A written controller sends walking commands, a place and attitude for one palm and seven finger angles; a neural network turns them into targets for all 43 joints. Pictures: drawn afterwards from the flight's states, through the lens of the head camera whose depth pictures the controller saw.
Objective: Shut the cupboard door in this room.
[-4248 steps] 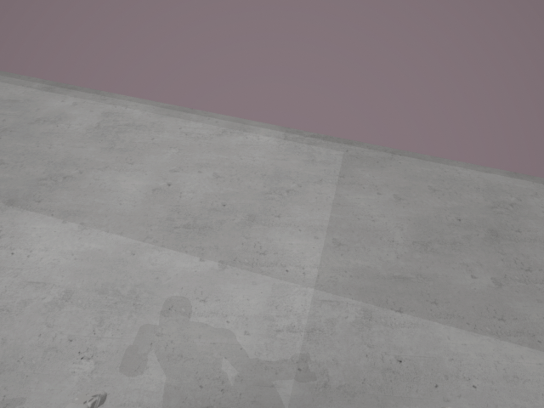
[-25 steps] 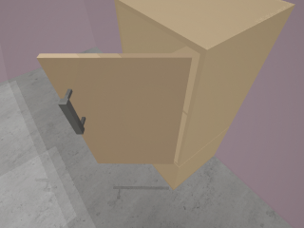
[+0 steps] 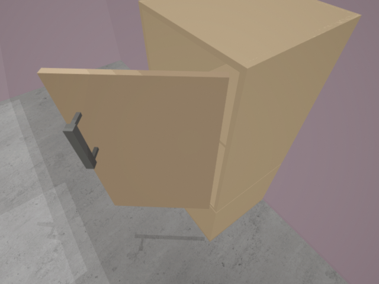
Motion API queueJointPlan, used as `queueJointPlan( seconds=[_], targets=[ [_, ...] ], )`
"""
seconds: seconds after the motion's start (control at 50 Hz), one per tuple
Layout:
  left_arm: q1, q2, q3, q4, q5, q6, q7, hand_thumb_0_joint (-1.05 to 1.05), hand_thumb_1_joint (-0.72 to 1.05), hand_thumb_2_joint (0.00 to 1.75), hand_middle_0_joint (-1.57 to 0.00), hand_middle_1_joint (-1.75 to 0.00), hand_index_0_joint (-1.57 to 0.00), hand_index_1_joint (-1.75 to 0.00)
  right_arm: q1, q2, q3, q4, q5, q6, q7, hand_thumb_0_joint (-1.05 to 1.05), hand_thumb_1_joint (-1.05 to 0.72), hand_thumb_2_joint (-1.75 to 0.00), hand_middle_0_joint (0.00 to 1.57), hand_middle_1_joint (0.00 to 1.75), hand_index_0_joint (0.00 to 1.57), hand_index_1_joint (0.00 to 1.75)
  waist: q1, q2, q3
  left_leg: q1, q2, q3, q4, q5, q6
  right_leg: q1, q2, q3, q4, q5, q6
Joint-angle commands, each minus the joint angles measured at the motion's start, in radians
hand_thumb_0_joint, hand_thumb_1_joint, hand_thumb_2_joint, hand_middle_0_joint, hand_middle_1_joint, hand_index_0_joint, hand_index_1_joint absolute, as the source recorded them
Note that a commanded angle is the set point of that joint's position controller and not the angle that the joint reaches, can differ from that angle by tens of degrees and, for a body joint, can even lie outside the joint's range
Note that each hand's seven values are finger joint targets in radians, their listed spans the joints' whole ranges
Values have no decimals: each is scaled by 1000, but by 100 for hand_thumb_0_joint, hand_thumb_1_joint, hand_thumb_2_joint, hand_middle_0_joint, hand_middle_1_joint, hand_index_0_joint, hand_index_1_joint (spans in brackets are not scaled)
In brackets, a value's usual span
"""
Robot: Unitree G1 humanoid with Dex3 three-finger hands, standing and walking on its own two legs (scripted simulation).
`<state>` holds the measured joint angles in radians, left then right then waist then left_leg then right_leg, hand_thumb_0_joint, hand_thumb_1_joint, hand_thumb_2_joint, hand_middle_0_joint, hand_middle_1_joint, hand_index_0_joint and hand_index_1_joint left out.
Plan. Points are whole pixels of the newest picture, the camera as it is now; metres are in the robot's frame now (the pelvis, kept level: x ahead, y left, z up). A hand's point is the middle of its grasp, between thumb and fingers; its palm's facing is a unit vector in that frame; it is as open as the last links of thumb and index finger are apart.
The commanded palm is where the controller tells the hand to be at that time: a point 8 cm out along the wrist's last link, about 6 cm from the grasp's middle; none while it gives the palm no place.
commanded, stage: come to a stop and stand still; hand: left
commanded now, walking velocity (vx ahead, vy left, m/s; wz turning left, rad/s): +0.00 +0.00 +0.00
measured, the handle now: (84, 141) +0.40 +0.28 +0.05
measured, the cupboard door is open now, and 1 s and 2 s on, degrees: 51 51 51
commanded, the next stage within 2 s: look again from close up in 0.12 s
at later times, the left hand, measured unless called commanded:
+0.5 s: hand out of the picture -0.01 +0.18 -0.17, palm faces +0.03 -0.98 -0.21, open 7.4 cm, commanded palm none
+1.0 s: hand out of the picture -0.02 +0.19 -0.17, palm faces +0.06 -0.97 -0.23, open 7.4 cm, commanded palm none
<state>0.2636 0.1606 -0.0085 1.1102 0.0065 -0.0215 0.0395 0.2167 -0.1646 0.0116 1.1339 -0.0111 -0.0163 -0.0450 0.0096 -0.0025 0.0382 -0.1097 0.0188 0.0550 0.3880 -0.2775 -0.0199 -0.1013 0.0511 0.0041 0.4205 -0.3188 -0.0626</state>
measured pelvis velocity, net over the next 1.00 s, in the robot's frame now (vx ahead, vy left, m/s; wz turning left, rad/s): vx -0.02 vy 0.01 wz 0.01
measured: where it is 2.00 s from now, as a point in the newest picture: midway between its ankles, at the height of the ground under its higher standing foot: outside the picture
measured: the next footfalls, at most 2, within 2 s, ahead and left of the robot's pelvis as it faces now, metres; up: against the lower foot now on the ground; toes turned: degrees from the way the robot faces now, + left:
left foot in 1.30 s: -0.03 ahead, +0.19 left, +0.00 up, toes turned +5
right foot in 1.82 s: -0.05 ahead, -0.04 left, +0.00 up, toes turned -1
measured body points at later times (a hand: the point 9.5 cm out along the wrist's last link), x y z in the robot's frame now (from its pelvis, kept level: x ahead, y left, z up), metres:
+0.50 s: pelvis -0.01 +0.00 +0.00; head +0.01 +0.00 +0.45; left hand -0.01 +0.23 -0.16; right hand -0.01 -0.22 -0.16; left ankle -0.05 +0.13 -0.74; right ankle -0.06 -0.08 -0.74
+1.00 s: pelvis -0.02 +0.01 +0.00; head +0.00 +0.00 +0.45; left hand -0.02 +0.24 -0.15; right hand +0.00 -0.22 -0.16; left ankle -0.05 +0.13 -0.74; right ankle -0.06 -0.08 -0.74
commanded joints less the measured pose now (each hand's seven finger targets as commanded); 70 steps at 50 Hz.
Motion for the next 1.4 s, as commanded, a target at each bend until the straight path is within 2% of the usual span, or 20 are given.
queueJointPlan(
  seconds=[0.0, 0.22, 0.3, 0.76, 0.8, 0.86, 0.92, 0.98, 1.04, 1.08, 1.12, 1.18, 1.22, 1.24, 1.26, 1.28, 1.3, 1.32, 1.34, 1.38],
  targets=[
    [67, 132, 23, -30, 0, -15, 12, 0, 90, 90, -20, -30, -20, -30, 64, -98, -19, -28, 0, -10, -4, 0, -90, -90, 20, 30, 20, 30, -6, -22, -26, 25, 84, -49, -10, 285, 32, -6, -166, 118, -51, 576, 26],
    [65, 113, 24, -32, 2, -12, 7, 0, 90, 90, -20, -30, -20, -30, 71, -81, -17, -18, -1, -10, -3, 0, -90, -90, 20, 30, 20, 30, -1, -9, 32, 12, 87, -60, -41, 240, 34, -45, -150, 115, -82, 427, 18],
    [62, 122, 24, -33, 0, -15, 6, 0, 90, 90, -20, -30, -20, -30, 78, -91, -18, -18, -2, -13, -2, 0, -90, -90, 20, 30, 20, 30, -3, -4, -4, 24, 88, -65, -37, 261, 34, -29, -155, 117, -79, 439, 16],
    [59, 116, 23, -20, 1, -17, 3, 0, 90, 90, -20, -30, -20, -30, 80, -93, -18, -7, -2, -16, 1, 0, -90, -90, 20, 30, 20, 30, 0, -2, 13, 12, 90, -82, -61, 254, 39, -45, -153, 109, -88, 357, 12],
    [49, 148, 32, -34, 2, -21, 5, 0, 90, 90, -20, -30, -20, -30, 67, -121, -27, -21, -1, -14, 2, 0, -90, -90, 20, 30, 20, 30, 5, 6, 10, 2, 84, -82, -51, 256, 39, -42, -173, 126, -80, 408, 5],
    [67, 123, 34, -37, 3, -8, 14, 0, 90, 90, -20, -30, -20, -30, 91, -75, -23, -30, -1, 2, 3, 0, -90, -90, 20, 30, 20, 30, 7, 8, -5, -26, 74, -62, -21, 257, 24, -25, -205, 139, -40, 495, 1],
    [70, 147, 51, -51, 8, 0, 19, 0, 90, 90, -20, -30, -20, -30, 89, -80, -34, -55, -2, 19, 4, 0, -90, -90, 20, 30, 20, 30, 13, -44, -21, -75, 56, -33, 30, 202, 13, 7, -249, 169, -17, 566, -15],
    [79, 176, 66, -58, 11, 8, 23, 0, 90, 90, -20, -30, -20, -30, 71, -86, -48, -88, -5, 34, 7, 0, -90, -90, 20, 30, 20, 30, 22, -109, -8, -149, 22, -10, 124, 69, -1, 12, -333, 250, -28, 628, -70],
    [101, 192, 82, -66, 20, 16, 29, 0, 90, 90, -20, -30, -20, -30, 26, -90, -61, -126, -6, 49, 11, 0, -90, -90, 20, 30, 20, 30, 49, -154, 36, -273, 8, -30, 304, -172, -6, 6, -423, 338, -61, 658, -161],
    [97, 198, 95, -81, 26, 20, 31, 0, 90, 90, -20, -30, -20, -30, -1, -95, -70, -152, -7, 53, 18, 0, -90, -90, 20, 30, 20, 30, 57, -159, 52, -334, 7, -72, 453, -218, -4, -15, -439, 338, -73, 640, -192],
    [67, 217, 105, -105, 32, 22, 32, 0, 90, 90, -20, -30, -20, -30, -1, -92, -76, -173, -4, 57, 26, 0, -90, -90, 20, 30, 20, 30, 43, -144, 51, -339, 12, -86, 491, -225, -8, -47, -439, 300, -55, 618, -184],
    [7, 242, 114, -142, 34, 25, 23, 0, 90, 90, -20, -30, -20, -30, 21, -73, -76, -186, 1, 49, 39, 0, -90, -90, 20, 30, 20, 30, 16, -155, 10, -225, -6, -52, 318, -116, -18, -108, -373, 204, 2, 550, -113],
    [-26, 229, 108, -154, 32, 32, 15, 0, 90, 90, -20, -30, -20, -30, 104, -49, -73, -161, 4, 32, 36, 0, -90, -90, 20, 30, 20, 30, -23, -161, -24, -28, -44, 12, 124, 71, -18, -216, -292, 136, 64, 371, -43],
    [-25, 198, 99, -160, 29, 38, 13, 0, 90, 90, -20, -30, -20, -30, 152, -63, -69, -143, 4, 20, 34, 0, -90, -90, 20, 30, 20, 30, -38, -98, -51, 53, -20, 0, 44, 155, -13, -245, -219, 88, 138, 227, -8],
    [6, 135, 83, -161, 23, 45, 9, 0, 90, 90, -20, -30, -20, -30, 174, -117, -78, -134, -4, 9, 29, 0, -90, -90, 20, 30, 20, 30, -35, 105, -69, 86, 88, -107, -19, 196, 8, -299, -134, 28, 259, -34, 32],
    [52, 76, 73, -153, 14, 51, 9, 0, 90, 90, -20, -30, -20, -30, 164, -176, -87, -150, -13, 4, 24, 0, -90, -90, 20, 30, 20, 30, -24, 305, -76, -12, 255, -323, -113, 216, 80, -309, -56, -28, 394, -294, 78],
    [53, 96, 74, -150, 15, 49, 11, 0, 90, 90, -20, -30, -20, -30, 136, -199, -83, -166, -21, 8, 22, 0, -90, -90, 20, 30, 20, 30, -27, 222, -51, -122, 300, -398, -161, 132, 146, -260, -57, 32, 477, -297, 60],
    [54, 63, 68, -151, 16, 51, 7, 0, 90, 90, -20, -30, -20, -30, 100, -177, -76, -172, -27, 4, 16, 0, -90, -90, 20, 30, 20, 30, -10, 150, 4, -182, 342, -439, -194, 38, 184, -283, -72, 43, 537, -269, 55],
    [45, 63, 71, -121, 20, 54, 4, 0, 90, 90, -20, -30, -20, -30, 74, -162, -70, -161, -31, 2, 9, 0, -90, -90, 20, 30, 20, 30, -9, 167, 8, -194, 318, -438, -206, -25, 170, -287, -88, 74, 574, -212, 55],
    [63, 81, 76, -106, 23, 52, -15, 0, 90, 90, -20, -30, -20, -30, 31, -143, -63, -175, -30, 4, 6, 0, -90, -90, 20, 30, 20, 30, 1, 109, 59, -200, 279, -353, -195, -58, 170, -324, -88, 58, 614, -131, 57]
  ],
)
